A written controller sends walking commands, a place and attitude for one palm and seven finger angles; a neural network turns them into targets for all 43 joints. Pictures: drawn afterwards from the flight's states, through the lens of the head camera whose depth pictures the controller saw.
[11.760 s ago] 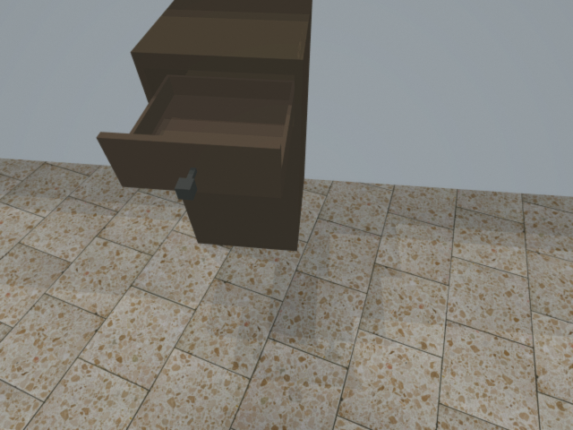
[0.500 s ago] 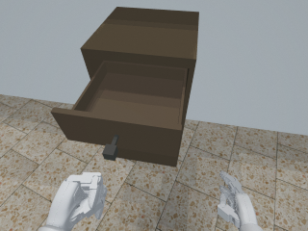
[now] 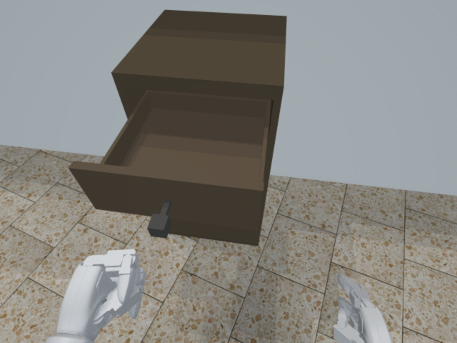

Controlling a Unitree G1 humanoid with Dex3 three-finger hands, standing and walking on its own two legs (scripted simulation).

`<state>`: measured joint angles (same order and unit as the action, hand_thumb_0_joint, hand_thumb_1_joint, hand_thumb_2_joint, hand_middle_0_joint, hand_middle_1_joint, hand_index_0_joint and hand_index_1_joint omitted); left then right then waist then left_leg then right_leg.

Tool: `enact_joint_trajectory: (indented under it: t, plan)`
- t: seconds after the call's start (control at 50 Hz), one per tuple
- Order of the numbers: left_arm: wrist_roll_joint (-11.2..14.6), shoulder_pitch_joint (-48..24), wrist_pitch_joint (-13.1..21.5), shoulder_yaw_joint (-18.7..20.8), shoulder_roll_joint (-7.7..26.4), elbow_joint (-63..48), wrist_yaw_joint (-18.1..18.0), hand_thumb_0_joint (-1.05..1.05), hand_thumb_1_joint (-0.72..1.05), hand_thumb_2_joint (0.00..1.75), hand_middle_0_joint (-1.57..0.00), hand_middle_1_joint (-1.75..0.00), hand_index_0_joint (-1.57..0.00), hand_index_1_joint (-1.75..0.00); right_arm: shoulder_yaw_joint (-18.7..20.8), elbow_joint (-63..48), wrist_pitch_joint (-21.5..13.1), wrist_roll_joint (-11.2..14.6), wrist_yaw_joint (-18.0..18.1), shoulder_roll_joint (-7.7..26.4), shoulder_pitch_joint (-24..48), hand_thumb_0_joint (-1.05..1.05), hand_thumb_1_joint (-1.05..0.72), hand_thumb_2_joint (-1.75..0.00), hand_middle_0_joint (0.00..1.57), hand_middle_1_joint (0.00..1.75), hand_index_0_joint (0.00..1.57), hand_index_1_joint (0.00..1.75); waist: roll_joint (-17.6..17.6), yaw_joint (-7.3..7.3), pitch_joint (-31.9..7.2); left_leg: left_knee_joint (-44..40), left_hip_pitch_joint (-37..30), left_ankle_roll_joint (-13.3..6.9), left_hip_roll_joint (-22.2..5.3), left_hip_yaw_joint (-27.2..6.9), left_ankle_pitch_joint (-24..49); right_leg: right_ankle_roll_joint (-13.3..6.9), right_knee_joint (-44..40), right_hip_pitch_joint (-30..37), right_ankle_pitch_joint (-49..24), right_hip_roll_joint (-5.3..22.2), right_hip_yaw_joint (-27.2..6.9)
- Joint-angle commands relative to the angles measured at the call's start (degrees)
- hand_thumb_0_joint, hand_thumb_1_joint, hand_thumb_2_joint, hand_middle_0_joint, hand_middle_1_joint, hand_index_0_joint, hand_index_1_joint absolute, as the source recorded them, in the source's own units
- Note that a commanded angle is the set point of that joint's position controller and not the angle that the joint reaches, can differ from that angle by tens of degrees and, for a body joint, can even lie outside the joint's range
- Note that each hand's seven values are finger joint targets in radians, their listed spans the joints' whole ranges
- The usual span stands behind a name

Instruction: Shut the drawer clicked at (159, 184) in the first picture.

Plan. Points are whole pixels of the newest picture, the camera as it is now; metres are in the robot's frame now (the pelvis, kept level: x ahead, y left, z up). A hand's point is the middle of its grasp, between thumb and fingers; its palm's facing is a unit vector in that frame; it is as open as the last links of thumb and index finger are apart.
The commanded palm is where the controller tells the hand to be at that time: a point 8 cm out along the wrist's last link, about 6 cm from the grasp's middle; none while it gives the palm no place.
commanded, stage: bring the fist close to the handle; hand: left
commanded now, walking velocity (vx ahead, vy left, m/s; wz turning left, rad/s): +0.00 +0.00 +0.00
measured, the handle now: (162, 217) +0.36 +0.16 -0.01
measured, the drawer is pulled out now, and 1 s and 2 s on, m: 0.29 0.29 0.27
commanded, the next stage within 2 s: push the drawer shut in 1.48 s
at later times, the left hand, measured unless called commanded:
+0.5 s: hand (157, 278) +0.21 +0.13 +0.05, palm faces -0.09 -0.99 -0.05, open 3.3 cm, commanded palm +0.19 +0.19 +0.05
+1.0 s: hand (169, 269) +0.25 +0.12 +0.00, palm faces -0.13 -0.99 -0.02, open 3.3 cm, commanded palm +0.23 +0.18 +0.00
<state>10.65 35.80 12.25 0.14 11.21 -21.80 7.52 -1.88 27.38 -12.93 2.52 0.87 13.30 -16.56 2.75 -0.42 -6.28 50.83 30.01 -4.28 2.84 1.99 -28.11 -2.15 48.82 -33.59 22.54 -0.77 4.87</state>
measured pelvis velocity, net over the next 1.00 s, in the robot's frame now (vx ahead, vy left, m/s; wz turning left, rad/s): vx -0.01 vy -0.01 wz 0.01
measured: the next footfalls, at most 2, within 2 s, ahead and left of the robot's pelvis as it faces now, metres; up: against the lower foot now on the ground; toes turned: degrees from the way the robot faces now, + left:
none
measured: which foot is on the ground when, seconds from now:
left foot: down 0.00-1.00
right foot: down 0.00-1.00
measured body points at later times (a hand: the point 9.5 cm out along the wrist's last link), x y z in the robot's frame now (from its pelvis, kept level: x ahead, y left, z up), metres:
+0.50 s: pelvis +0.00 -0.03 -0.01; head +0.04 -0.04 +0.44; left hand +0.21 +0.18 +0.06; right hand +0.17 -0.26 -0.08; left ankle -0.02 +0.07 -0.70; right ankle +0.02 -0.10 -0.70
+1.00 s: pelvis -0.01 -0.01 -0.04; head +0.07 -0.01 +0.40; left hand +0.25 +0.18 +0.01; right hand +0.17 -0.24 -0.12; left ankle -0.02 +0.07 -0.70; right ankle +0.02 -0.10 -0.70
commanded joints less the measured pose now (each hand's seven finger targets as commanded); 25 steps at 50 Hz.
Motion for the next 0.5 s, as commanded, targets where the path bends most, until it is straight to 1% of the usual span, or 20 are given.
enact_joint_trajectory:
  t: [0.0,0.02,0.06,0.08,0.1,0.12,0.14,0.16,0.18,0.22,0.24,0.26,0.28,0.3,0.32,0.36,0.38,0.4,0.44,0.48]
  plan:
    - [0.7,-0.3,5.3,-0.3,2.0,-12.3,1.4,0.0,0.9,0.9,-1.4,-1.6,-1.4,-1.6,2.6,-10.0,-4.5,0.0,-0.1,6.7,5.7,0.0,-0.9,-0.9,0.2,0.3,0.2,0.3,-1.4,-0.17,-4.8,-9.0,0.0,4.4,-3.7,-6.6,16.6,0.5,-5.8,5.5,-8.0,0.6,-1.1]
    - [0.3,-1.5,5.1,0.5,3.2,-10.9,1.6,0.0,0.9,0.9,-1.4,-1.6,-1.4,-1.6,2.6,-9.5,-4.4,0.0,0.0,7.0,5.8,0.0,-0.9,-0.9,0.2,0.3,0.2,0.3,-2.6,-0.61,-3.7,-8.8,1.1,3.8,-3.5,-6.4,15.0,0.5,-6.6,5.5,-7.1,0.6,-1.7]
    - [0.2,-2.6,4.8,2.0,5.0,-9.8,2.4,0.0,0.9,0.9,-1.4,-1.6,-1.4,-1.6,2.6,-9.4,-4.2,0.1,0.4,7.2,5.5,0.0,-0.9,-0.9,0.2,0.3,0.2,0.3,-2.5,-0.74,-3.1,-8.8,2.1,3.3,-3.1,-6.1,11.9,0.5,-7.5,5.4,-4.7,0.7,-2.3]
    - [0.2,-3.1,4.7,2.3,5.0,-8.3,2.6,0.0,0.9,0.9,-1.4,-1.6,-1.4,-1.6,2.7,-9.3,-4.2,0.1,0.6,7.2,5.6,0.0,-0.9,-0.9,0.2,0.3,0.2,0.3,-3.5,-0.91,-2.5,-8.7,2.5,3.2,-3.0,-6.0,10.9,0.5,-7.6,5.0,-3.7,0.7,-2.4]
    - [0.3,-4.1,4.8,1.6,4.2,-8.0,2.8,0.0,0.9,0.9,-1.4,-1.6,-1.4,-1.6,2.5,-9.5,-4.1,0.1,0.7,7.3,5.7,0.0,-0.9,-0.9,0.2,0.3,0.2,0.3,-2.9,-1.06,-2.1,-8.6,2.8,3.1,-2.8,-6.0,10.5,0.5,-7.6,4.6,-3.4,0.8,-2.4]
    - [0.3,-5.0,4.8,3.0,5.3,-7.1,2.5,0.0,0.9,0.9,-1.4,-1.6,-1.4,-1.6,2.6,-9.2,-4.0,0.0,0.9,7.3,5.9,0.0,-0.9,-0.9,0.2,0.3,0.2,0.3,-4.1,-0.92,-2.2,-8.3,3.4,3.0,-2.7,-5.9,10.1,0.5,-7.7,4.7,-2.8,0.8,-2.7]
    - [0.6,-5.8,5.0,2.8,4.6,-6.2,2.7,0.0,0.9,0.9,-1.4,-1.6,-1.4,-1.6,2.4,-9.2,-3.8,0.0,1.0,7.2,5.7,0.0,-0.9,-0.9,0.2,0.3,0.2,0.3,-3.5,-0.94,-2.3,-8.0,3.7,2.8,-2.5,-5.5,9.8,0.5,-8.0,4.9,-2.5,0.9,-3.2]
    - [1.1,-7.1,5.4,4.6,5.8,-5.8,2.4,0.0,0.9,0.9,-1.4,-1.6,-1.4,-1.6,2.5,-9.0,-3.7,0.0,1.1,7.1,5.4,0.0,-0.9,-0.9,0.2,0.3,0.2,0.3,-3.8,-0.89,-3.1,-7.6,4.0,2.8,-2.4,-5.4,9.3,0.6,-8.1,5.0,-1.8,0.9,-3.4]
    - [1.5,-7.7,5.6,4.7,5.4,-5.1,2.5,0.0,0.9,0.9,-1.4,-1.6,-1.4,-1.6,2.4,-9.1,-3.8,-0.1,1.2,7.1,5.6,0.0,-0.9,-0.9,0.2,0.3,0.2,0.3,-3.5,-0.65,-3.8,-7.1,4.6,2.7,-2.1,-4.9,9.2,0.7,-8.3,5.6,-1.6,1.1,-4.1]
    - [1.8,-9.5,6.8,7.5,7.3,-3.8,2.1,0.0,0.9,0.9,-1.4,-1.6,-1.4,-1.6,2.4,-8.4,-3.6,-0.2,1.4,7.0,5.6,0.0,-0.9,-0.9,0.2,0.3,0.2,0.3,-4.2,-0.39,-5.1,-6.3,5.6,2.7,-2.0,-4.6,9.9,0.6,-8.5,6.8,-1.6,1.3,-5.1]
    - [2.1,-9.9,7.4,6.2,5.8,-3.7,2.4,0.0,0.9,0.9,-1.4,-1.6,-1.4,-1.6,2.3,-8.5,-3.8,-0.3,1.3,6.9,5.4,0.0,-0.9,-0.9,0.2,0.3,0.2,0.3,-3.2,-0.57,-6.1,-6.1,5.2,2.7,-1.9,-4.5,10.4,0.7,-8.1,6.9,-2.6,1.3,-5.1]
    - [2.2,-10.5,7.9,6.4,6.2,-3.0,2.6,0.0,0.9,0.9,-1.4,-1.6,-1.4,-1.6,2.3,-8.4,-3.9,-0.3,1.2,6.9,5.2,0.0,-0.9,-0.9,0.2,0.3,0.2,0.3,-2.2,-0.52,-6.8,-5.7,5.5,2.7,-1.9,-4.4,10.9,0.6,-7.7,7.2,-3.5,1.4,-5.2]
    - [2.5,-11.7,8.4,6.1,5.9,-1.9,3.1,0.0,0.9,0.9,-1.4,-1.6,-1.4,-1.6,2.2,-8.0,-4.1,-0.3,1.2,6.9,5.1,0.0,-0.9,-0.9,0.2,0.3,0.2,0.3,-2.4,-0.98,-6.6,-5.1,5.8,2.7,-1.8,-4.3,11.6,0.7,-7.6,7.2,-4.8,1.5,-5.5]
    - [2.6,-12.5,8.9,6.6,6.6,-1.1,3.5,0.0,0.9,0.9,-1.4,-1.6,-1.4,-1.6,2.2,-7.7,-4.3,-0.3,1.1,7.1,5.1,0.0,-0.9,-0.9,0.2,0.3,0.2,0.3,-1.8,-0.95,-7.3,-4.6,6.3,2.7,-1.8,-4.2,11.9,0.7,-7.5,7.4,-5.3,1.6,-6.0]
    - [2.4,-13.3,9.0,6.5,6.7,0.5,3.8,0.0,0.9,0.9,-1.4,-1.6,-1.4,-1.6,2.2,-7.1,-4.2,-0.4,1.1,7.3,5.1,0.0,-0.9,-0.9,0.2,0.3,0.2,0.3,-3.0,-1.59,-7.1,-3.9,7.1,2.5,-1.8,-4.2,12.2,0.8,-7.5,7.4,-5.9,1.7,-6.4]
    - [2.7,-13.9,9.3,6.6,6.6,3.1,5.2,0.0,0.9,0.9,-1.4,-1.6,-1.4,-1.6,2.4,-6.9,-4.3,-0.3,1.0,7.5,4.6,0.0,-0.9,-0.9,0.2,0.3,0.2,0.3,-3.4,-1.56,-7.6,-3.4,8.2,2.6,-1.6,-4.1,12.4,1.0,-7.3,7.7,-6.8,1.9,-6.9]
    - [2.9,-13.1,9.3,6.9,6.8,4.2,5.8,0.0,0.9,0.9,-1.4,-1.6,-1.4,-1.6,2.6,-6.8,-4.3,-0.3,0.9,7.6,4.8,0.0,-0.9,-0.9,0.2,0.3,0.2,0.3,-2.6,-1.24,-8.4,-3.1,8.5,2.6,-1.6,-3.9,12.9,1.1,-7.2,8.2,-7.6,2.1,-7.4]
    - [3.0,-13.7,9.3,6.4,6.6,4.8,6.4,0.0,0.9,0.9,-1.4,-1.6,-1.4,-1.6,2.5,-6.9,-4.4,-0.3,0.9,7.7,4.6,0.0,-0.9,-0.9,0.2,0.3,0.2,0.3,-2.5,-1.52,-8.6,-2.8,8.7,2.6,-1.5,-3.7,13.2,1.2,-7.1,8.2,-8.4,2.4,-7.5]
    - [3.4,-13.5,9.3,9.2,8.1,6.8,6.7,0.0,0.9,0.9,-1.4,-1.6,-1.4,-1.6,2.9,-6.5,-4.0,-0.3,0.9,7.6,4.6,0.0,-0.9,-0.9,0.2,0.3,0.2,0.3,-4.0,-0.85,-10.1,-2.1,10.3,2.7,-1.4,-3.4,13.7,1.6,-7.1,10.2,-10.2,2.9,-8.6]
    - [3.9,-14.5,9.6,10.3,8.8,7.3,7.1,0.0,0.9,0.9,-1.4,-1.6,-1.4,-1.6,3.0,-6.7,-3.8,-0.3,0.8,7.8,4.7,0.0,-0.9,-0.9,0.2,0.3,0.2,0.3,-5.1,-0.81,-11.3,-1.7,11.4,2.7,-1.3,-3.2,13.7,2.0,-6.9,11.2,-11.6,3.3,-9.4]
